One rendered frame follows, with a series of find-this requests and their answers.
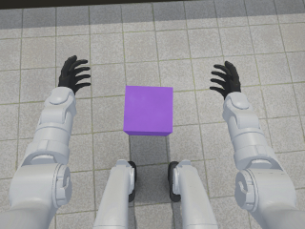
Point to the left robot upper arm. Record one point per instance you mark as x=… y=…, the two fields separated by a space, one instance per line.
x=37 y=191

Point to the left robot hand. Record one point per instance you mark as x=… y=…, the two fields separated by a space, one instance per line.
x=68 y=74

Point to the robot left forearm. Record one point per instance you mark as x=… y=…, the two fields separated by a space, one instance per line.
x=53 y=131

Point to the right robot hand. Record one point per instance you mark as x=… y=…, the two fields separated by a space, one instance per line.
x=231 y=77

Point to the robot left foot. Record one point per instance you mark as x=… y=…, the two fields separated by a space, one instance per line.
x=132 y=195

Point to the robot right thigh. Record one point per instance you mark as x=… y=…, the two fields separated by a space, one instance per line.
x=197 y=212

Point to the robot right forearm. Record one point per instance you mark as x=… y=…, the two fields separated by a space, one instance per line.
x=251 y=149

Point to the carton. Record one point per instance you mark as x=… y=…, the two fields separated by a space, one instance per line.
x=148 y=110

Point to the right robot upper arm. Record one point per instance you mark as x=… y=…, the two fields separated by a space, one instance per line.
x=269 y=196

